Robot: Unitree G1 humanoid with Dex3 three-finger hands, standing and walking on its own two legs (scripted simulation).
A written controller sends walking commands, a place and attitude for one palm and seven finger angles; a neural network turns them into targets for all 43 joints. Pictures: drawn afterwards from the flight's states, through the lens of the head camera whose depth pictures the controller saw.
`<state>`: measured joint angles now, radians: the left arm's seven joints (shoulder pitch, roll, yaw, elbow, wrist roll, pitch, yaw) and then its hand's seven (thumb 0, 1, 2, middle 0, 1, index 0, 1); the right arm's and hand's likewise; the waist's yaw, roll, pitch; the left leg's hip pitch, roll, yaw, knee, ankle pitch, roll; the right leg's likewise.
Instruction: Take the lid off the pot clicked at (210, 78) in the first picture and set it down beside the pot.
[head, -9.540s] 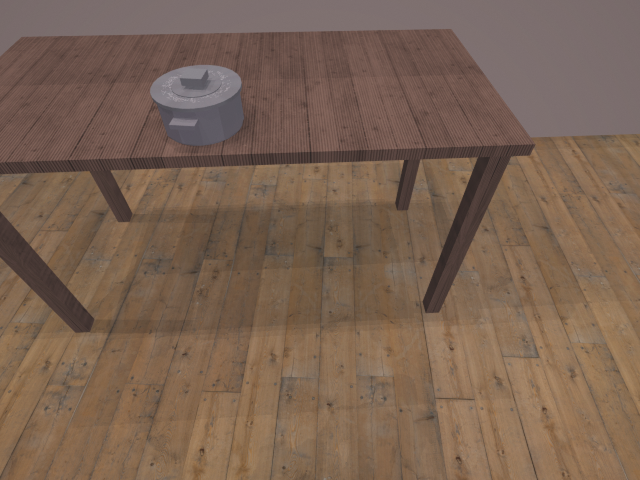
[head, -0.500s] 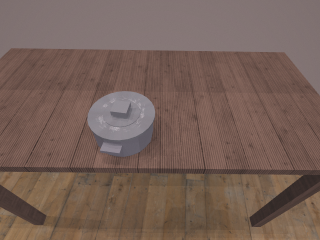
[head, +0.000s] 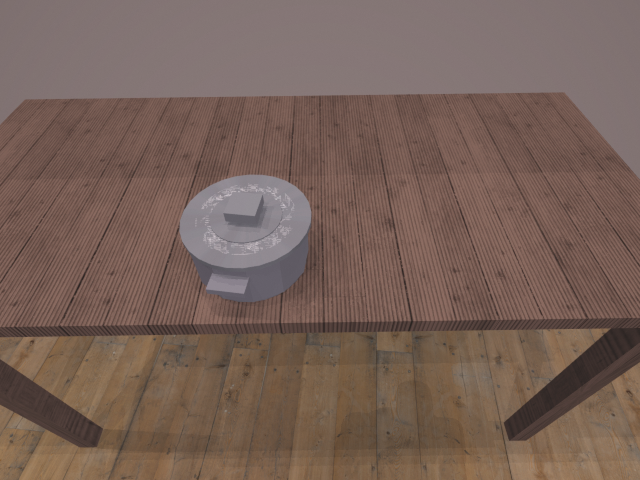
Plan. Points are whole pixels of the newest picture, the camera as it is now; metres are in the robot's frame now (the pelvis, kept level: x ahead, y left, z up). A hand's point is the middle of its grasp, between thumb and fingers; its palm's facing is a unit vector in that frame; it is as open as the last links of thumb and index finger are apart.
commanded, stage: look again from close up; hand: left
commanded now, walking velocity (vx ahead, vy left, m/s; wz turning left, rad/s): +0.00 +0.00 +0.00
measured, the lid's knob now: (244, 207) +0.45 +0.14 +0.10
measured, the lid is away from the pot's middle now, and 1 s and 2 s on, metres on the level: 0.00 0.00 0.00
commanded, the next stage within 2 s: lift the closed hand beside the body in 0.22 s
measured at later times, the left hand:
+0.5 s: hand out of the picture +0.13 +0.19 -0.09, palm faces +0.15 -0.94 -0.32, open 6.7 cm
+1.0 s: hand (131, 459) +0.14 +0.22 +0.01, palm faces +0.32 -0.87 -0.38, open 3.1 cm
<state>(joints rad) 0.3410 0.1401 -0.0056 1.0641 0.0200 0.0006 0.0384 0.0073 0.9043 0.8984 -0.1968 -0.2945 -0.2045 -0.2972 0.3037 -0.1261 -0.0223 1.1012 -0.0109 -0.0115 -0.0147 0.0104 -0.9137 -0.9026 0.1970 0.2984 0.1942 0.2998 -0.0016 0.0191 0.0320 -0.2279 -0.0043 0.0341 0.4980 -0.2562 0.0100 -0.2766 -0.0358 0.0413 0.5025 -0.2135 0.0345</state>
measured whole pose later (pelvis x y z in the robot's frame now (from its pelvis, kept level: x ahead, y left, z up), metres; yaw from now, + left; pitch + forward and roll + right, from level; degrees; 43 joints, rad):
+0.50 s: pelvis +0.00 +0.00 +0.00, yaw +3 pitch -3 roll +0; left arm 0.46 0.20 -0.03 0.32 0.00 0.02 0.15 0.04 0.96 0.90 -0.30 -0.41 -0.31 -0.41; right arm 0.34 -0.23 -0.01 0.88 0.05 -0.22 -0.04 0.03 -0.94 -0.90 0.20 0.30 0.20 0.30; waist -0.02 0.02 0.00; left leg -0.21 -0.02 -0.01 0.54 -0.28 0.01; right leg -0.24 -0.05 0.00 0.53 -0.25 0.03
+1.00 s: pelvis +0.03 -0.02 +0.00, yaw +4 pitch -1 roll +0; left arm 0.69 0.23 0.13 -0.19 -0.01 -0.01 0.08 0.02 0.90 0.90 -1.21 -1.40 -1.21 -1.40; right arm 0.22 -0.16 0.01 0.63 0.01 -0.19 -0.07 0.02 -0.91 -0.90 0.20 0.30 0.20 0.30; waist 0.06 0.05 -0.01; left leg -0.22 0.01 -0.04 0.57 -0.34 -0.02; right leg -0.24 -0.03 -0.04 0.56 -0.31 0.01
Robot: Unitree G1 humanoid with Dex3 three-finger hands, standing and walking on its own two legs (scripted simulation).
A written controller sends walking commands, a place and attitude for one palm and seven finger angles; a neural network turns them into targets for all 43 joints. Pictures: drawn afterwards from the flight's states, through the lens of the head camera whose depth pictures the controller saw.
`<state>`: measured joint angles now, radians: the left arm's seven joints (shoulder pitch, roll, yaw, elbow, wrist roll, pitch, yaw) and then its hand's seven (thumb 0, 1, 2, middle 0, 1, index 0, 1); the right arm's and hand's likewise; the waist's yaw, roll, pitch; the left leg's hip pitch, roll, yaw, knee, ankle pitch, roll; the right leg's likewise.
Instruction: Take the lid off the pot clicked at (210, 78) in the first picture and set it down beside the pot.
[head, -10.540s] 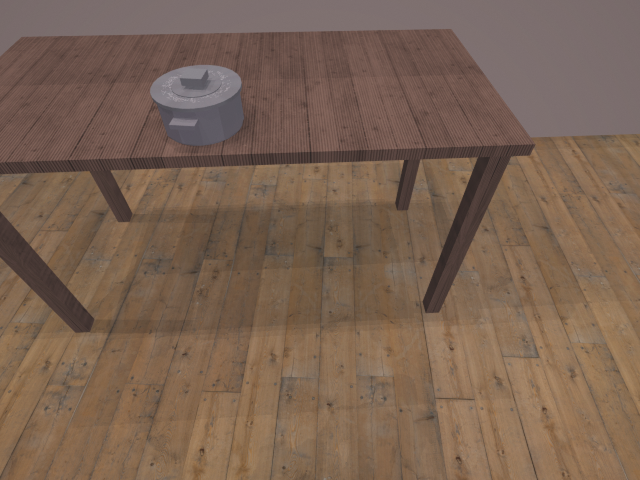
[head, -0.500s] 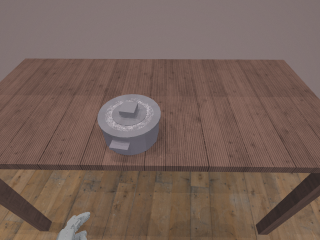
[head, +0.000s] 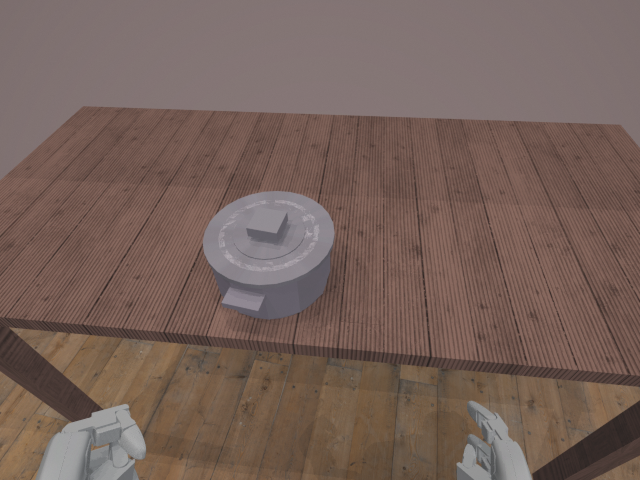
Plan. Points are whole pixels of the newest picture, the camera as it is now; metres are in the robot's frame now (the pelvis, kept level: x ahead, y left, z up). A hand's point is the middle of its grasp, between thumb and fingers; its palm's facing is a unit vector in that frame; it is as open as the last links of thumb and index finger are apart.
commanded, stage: raise the hand higher, near the body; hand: left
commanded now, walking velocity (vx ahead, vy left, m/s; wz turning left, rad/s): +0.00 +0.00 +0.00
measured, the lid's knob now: (267, 223) +0.42 +0.13 +0.10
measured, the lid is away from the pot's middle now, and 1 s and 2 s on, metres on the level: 0.00 0.00 0.00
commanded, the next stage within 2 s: reach forward and open the fingers in 0.82 s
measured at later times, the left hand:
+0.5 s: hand (106, 415) +0.15 +0.24 +0.08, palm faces +0.30 -0.86 -0.41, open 3.1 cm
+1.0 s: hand (98, 360) +0.19 +0.24 +0.13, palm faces +0.29 -0.64 -0.71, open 3.1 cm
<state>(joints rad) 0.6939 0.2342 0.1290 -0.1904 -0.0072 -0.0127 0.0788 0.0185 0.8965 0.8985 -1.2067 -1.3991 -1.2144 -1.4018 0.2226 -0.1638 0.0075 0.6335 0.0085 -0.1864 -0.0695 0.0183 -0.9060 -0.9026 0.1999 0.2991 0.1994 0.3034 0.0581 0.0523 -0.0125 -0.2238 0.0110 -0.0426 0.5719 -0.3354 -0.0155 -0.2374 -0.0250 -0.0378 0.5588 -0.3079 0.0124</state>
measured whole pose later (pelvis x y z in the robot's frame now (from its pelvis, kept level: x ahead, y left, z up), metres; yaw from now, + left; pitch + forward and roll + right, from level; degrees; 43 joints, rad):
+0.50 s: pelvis +0.01 +0.01 +0.00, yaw +0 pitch -2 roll -1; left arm 0.70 0.28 0.19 -0.40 -0.01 -0.05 0.07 0.02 0.89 0.90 -1.29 -1.49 -1.30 -1.50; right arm 0.17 -0.19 -0.01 0.60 0.01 -0.20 -0.07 0.02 -0.91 -0.90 0.20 0.30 0.20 0.30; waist 0.08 0.04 -0.01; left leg -0.16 0.01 -0.04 0.53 -0.34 -0.01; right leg -0.17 -0.03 -0.03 0.51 -0.31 0.02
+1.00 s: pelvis +0.01 +0.00 +0.00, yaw -1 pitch -1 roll +0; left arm 0.57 0.39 0.23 -0.52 0.27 -0.01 0.11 0.02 0.88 0.90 -1.30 -1.48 -1.30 -1.49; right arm 0.20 -0.22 0.02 0.59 -0.01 -0.13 -0.04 0.02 -0.91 -0.90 0.20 0.30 0.20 0.30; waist 0.08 0.06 -0.02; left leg -0.19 0.01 -0.02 0.54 -0.33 -0.01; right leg -0.22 -0.03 -0.02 0.53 -0.30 0.02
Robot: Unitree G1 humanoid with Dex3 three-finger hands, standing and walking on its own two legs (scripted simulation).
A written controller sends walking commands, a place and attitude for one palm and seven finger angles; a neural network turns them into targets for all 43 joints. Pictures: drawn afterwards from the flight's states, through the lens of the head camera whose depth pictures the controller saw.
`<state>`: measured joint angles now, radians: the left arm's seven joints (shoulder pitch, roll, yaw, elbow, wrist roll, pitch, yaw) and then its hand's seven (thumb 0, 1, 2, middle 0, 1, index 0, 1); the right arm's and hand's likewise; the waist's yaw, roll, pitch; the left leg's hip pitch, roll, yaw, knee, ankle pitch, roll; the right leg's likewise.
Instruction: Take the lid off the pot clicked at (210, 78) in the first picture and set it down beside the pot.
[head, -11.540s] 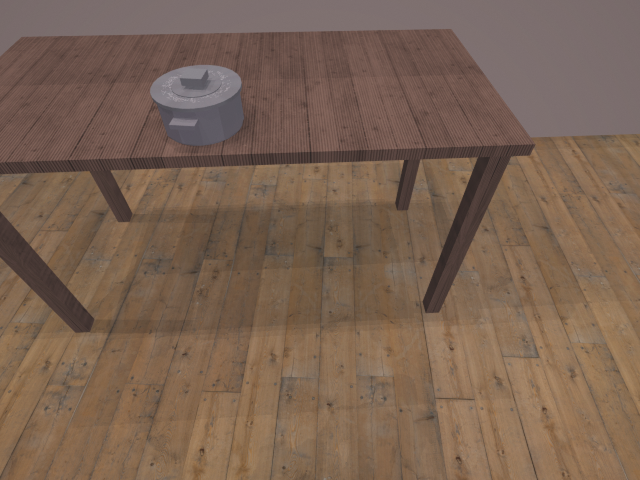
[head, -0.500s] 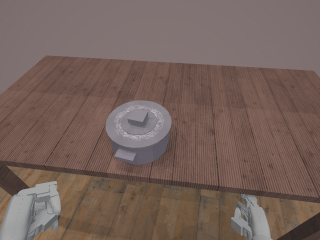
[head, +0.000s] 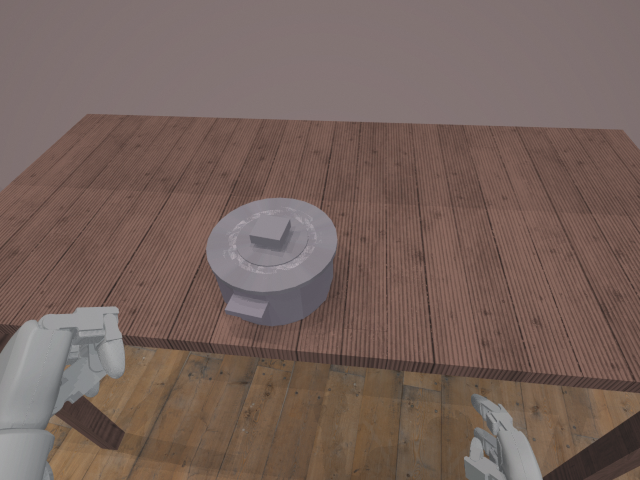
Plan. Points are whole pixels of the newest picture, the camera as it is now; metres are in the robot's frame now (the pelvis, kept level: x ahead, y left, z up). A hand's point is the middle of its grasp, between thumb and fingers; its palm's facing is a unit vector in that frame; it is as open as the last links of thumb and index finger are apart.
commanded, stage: reach forward and open the fingers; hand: left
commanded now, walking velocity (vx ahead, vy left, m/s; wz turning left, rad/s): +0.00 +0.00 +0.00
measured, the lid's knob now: (270, 230) +0.41 +0.13 +0.10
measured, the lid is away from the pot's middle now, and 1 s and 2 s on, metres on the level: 0.00 0.00 0.00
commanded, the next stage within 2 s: move the open hand above the knob in 1.02 s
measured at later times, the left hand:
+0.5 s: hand (86, 350) +0.19 +0.26 +0.13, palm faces -0.20 -0.02 -0.98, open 5.0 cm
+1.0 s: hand (108, 295) +0.24 +0.26 +0.16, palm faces -0.12 -0.03 -0.99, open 10.0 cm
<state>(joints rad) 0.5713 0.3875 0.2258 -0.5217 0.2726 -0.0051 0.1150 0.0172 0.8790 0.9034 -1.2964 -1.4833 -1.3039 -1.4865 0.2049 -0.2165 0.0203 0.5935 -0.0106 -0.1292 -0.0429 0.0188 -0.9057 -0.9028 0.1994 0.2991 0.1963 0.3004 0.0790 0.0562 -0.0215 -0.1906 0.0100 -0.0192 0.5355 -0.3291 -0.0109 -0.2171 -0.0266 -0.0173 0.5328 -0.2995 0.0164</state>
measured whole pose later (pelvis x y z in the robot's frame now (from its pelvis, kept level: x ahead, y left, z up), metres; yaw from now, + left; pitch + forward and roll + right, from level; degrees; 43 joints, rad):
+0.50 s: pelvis -0.02 +0.00 +0.01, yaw +1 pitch +0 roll +0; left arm 0.26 0.71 0.14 -0.34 0.70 0.01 -0.29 0.00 0.24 1.26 -1.07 -0.77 -1.08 -0.77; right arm 0.14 -0.28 0.01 0.56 0.04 0.03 -0.03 0.02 -0.91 -0.90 0.20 0.30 0.19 0.30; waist 0.08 0.13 0.00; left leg -0.22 0.01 -0.04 0.46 -0.24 -0.01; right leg -0.23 -0.03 -0.04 0.44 -0.22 0.02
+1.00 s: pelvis -0.04 +0.01 +0.01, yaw +0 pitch -1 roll +0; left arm -0.08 0.69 0.02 -0.20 0.75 0.11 -0.35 0.00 -0.31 1.46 -0.85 -0.10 -0.86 -0.11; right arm 0.12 -0.27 0.04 0.55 0.06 0.04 -0.01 0.02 -0.91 -0.90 0.20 0.30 0.20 0.30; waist 0.06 0.11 0.01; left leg -0.21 -0.02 -0.01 0.45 -0.22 0.01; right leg -0.24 -0.06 -0.01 0.45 -0.19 0.03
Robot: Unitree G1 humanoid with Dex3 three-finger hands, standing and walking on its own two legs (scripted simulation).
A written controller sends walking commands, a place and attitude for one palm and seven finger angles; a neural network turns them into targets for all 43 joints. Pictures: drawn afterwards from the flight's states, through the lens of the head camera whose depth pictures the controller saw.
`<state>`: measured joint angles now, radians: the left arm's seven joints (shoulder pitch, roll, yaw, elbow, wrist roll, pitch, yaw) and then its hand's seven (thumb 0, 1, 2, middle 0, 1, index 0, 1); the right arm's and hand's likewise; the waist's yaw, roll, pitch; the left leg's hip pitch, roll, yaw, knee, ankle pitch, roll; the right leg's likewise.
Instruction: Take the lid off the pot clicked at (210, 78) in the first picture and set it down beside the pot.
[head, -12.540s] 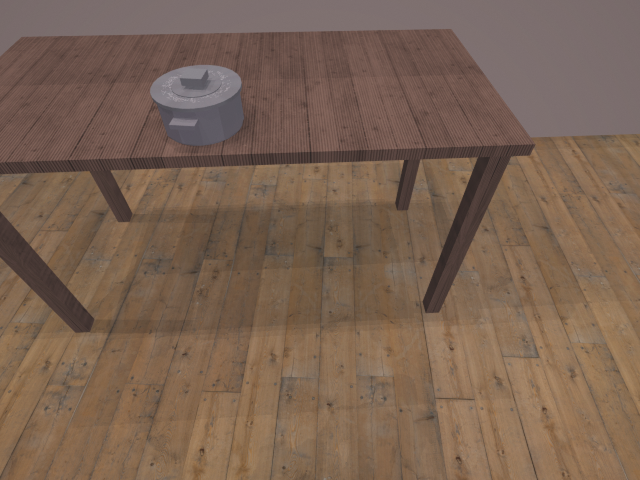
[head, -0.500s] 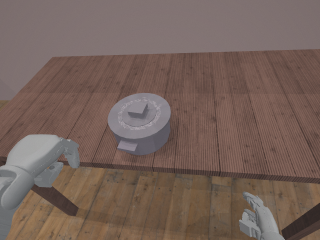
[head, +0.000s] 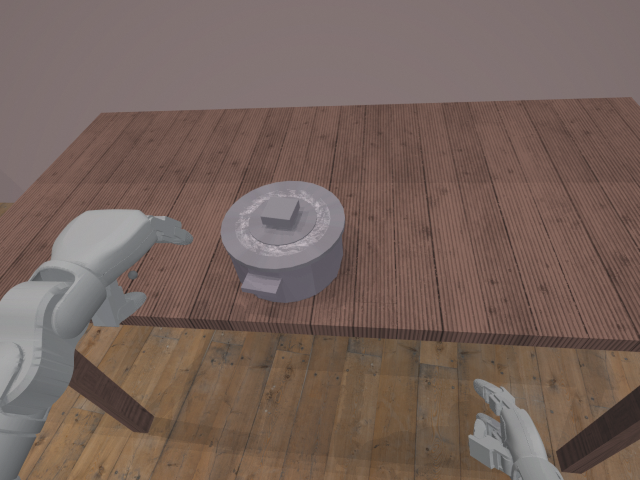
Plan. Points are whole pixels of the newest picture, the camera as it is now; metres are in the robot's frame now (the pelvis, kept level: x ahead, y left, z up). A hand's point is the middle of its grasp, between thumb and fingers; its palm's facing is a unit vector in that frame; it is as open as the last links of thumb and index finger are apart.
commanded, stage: reach forward and open the fingers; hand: left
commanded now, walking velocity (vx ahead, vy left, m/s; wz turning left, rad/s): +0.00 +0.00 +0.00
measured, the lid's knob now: (280, 211) +0.46 +0.12 +0.09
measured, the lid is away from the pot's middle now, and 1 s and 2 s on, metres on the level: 0.00 0.00 0.00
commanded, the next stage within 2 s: move the open hand above the knob in 0.02 s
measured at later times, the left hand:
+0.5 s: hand (174, 240) +0.33 +0.21 +0.16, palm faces -0.17 -0.04 -0.98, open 10.2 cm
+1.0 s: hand (219, 218) +0.37 +0.17 +0.16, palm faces -0.17 -0.05 -0.98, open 10.2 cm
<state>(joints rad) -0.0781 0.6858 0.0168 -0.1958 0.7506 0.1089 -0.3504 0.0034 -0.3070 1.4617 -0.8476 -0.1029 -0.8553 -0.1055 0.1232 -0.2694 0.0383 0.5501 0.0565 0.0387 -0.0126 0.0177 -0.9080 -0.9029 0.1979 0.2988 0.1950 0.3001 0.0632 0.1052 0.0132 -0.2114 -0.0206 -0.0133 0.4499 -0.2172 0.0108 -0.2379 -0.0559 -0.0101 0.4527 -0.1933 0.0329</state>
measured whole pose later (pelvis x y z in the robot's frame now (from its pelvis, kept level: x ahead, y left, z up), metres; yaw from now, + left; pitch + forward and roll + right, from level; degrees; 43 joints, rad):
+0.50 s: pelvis +0.01 -0.01 +0.00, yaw +0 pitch +0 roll +1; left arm -0.27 0.66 -0.07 -0.11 0.76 0.20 -0.44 0.00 -0.33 1.49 -0.84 -0.08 -0.85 -0.08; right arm 0.12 -0.29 0.03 0.55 0.07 0.07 0.00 0.02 -0.91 -0.90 0.20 0.30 0.19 0.30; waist 0.04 0.11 0.01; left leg -0.23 -0.01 -0.02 0.47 -0.24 0.00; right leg -0.26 -0.05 -0.02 0.49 -0.23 0.02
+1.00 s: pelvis +0.02 -0.01 +0.00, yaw +0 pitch +0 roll +1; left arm -0.45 0.57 -0.19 0.02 0.80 0.26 -0.42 0.00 -0.33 1.49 -0.84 -0.08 -0.85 -0.08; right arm 0.11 -0.28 0.04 0.56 0.08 0.09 0.01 0.02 -0.91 -0.90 0.20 0.30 0.19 0.30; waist 0.03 0.11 0.00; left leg -0.23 -0.01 -0.02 0.47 -0.25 -0.01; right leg -0.28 -0.05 -0.01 0.52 -0.25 0.02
